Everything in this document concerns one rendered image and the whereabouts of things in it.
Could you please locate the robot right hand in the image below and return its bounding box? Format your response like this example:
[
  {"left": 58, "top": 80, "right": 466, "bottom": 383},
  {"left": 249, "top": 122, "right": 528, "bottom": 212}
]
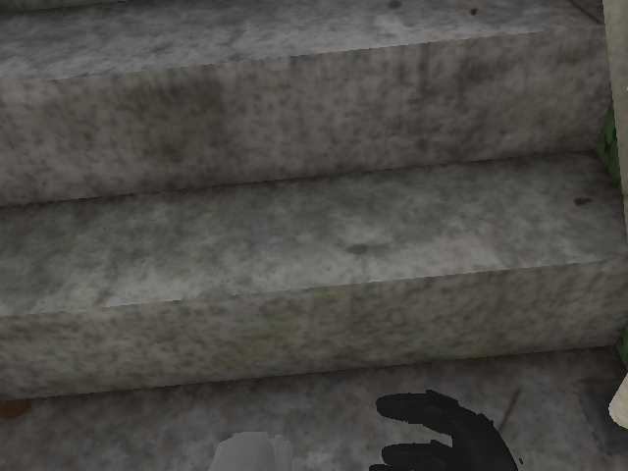
[{"left": 369, "top": 390, "right": 523, "bottom": 471}]

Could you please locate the robot left thigh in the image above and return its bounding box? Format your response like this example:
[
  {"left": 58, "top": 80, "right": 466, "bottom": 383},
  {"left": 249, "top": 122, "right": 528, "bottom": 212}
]
[{"left": 208, "top": 432, "right": 292, "bottom": 471}]

